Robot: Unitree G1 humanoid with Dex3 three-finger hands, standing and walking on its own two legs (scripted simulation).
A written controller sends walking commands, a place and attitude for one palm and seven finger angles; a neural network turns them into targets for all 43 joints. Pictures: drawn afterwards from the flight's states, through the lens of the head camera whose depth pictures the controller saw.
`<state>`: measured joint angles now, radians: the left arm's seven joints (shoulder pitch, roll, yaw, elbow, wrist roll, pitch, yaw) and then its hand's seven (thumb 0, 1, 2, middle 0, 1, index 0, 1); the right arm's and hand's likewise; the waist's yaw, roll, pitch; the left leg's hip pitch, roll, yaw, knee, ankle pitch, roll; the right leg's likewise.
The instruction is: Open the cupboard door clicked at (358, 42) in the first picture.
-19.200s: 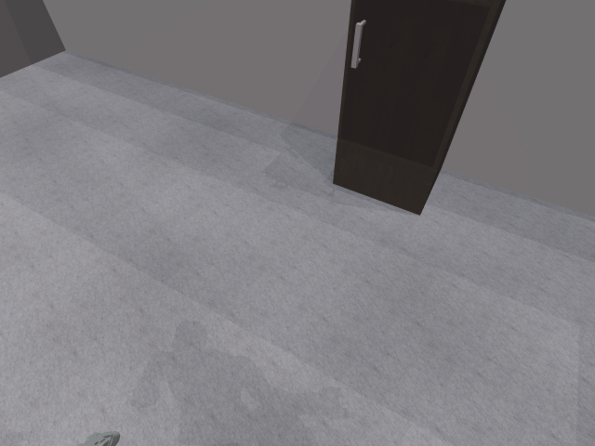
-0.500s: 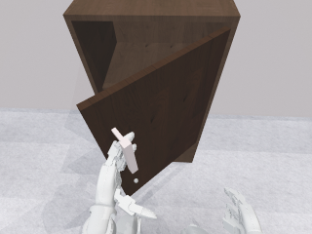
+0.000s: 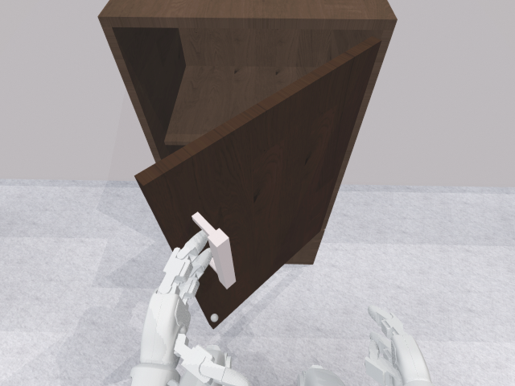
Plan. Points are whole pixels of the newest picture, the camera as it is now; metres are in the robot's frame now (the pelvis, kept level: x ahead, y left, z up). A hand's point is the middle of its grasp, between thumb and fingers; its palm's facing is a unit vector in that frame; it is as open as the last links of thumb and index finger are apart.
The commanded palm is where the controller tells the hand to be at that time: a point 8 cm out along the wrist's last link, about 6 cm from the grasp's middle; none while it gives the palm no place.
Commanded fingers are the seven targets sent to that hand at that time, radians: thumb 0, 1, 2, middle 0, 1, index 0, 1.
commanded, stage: slide the hand sideways off the handle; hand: left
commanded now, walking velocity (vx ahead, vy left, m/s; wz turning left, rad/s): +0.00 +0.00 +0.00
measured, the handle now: (214, 252) +0.30 +0.08 +0.06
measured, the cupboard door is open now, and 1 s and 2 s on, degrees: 44 44 44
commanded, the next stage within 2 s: draw the hand back to the body in 0.54 s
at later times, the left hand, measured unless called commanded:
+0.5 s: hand (169, 343) +0.18 +0.12 +0.05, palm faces +0.03 -1.00 -0.02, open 16.1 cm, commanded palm +0.14 +0.18 +0.05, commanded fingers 0.00 -0.50 0.30 -0.15 -0.30 -0.15 -0.30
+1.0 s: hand (120, 341) +0.17 +0.16 +0.11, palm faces +0.01 -1.00 -0.04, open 16.3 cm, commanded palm +0.14 +0.22 +0.12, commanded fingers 0.00 -0.50 0.30 -0.15 -0.30 -0.15 -0.30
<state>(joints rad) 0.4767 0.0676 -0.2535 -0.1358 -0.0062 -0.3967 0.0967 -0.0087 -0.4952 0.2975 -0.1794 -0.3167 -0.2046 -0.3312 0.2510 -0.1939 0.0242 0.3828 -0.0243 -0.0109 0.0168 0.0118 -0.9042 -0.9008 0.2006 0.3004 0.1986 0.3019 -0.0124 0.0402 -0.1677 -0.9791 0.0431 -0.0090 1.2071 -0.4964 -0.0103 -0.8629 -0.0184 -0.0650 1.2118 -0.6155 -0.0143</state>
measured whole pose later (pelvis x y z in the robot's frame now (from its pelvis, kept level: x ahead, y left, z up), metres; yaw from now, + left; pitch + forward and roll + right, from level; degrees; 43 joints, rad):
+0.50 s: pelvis +0.00 -0.01 -0.01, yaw +0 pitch +16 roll -1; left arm 0.62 0.14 -0.05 -0.20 -0.16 -0.44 -0.10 -0.01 -0.49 0.30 -0.17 -0.31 -0.19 -0.32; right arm 0.23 -0.20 -0.02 0.41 0.00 -0.02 -0.03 0.01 -0.90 -0.90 0.20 0.30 0.20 0.30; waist 0.02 0.04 -0.18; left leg -1.02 0.05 -0.04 1.26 -0.52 -0.03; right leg -0.89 0.00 -0.09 1.26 -0.65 -0.03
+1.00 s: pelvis +0.00 +0.00 +0.02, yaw +0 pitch +11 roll -3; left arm 0.66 0.21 0.04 -0.35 -0.24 -0.29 -0.15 -0.01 -0.49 0.30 -0.15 -0.30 -0.15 -0.30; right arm 0.28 -0.19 0.01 0.40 0.03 -0.03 -0.07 0.01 -0.90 -0.90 0.20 0.30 0.20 0.30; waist 0.01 0.06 -0.17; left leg -0.85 0.05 -0.03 1.12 -0.47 -0.01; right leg -0.71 0.00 -0.09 1.09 -0.57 -0.01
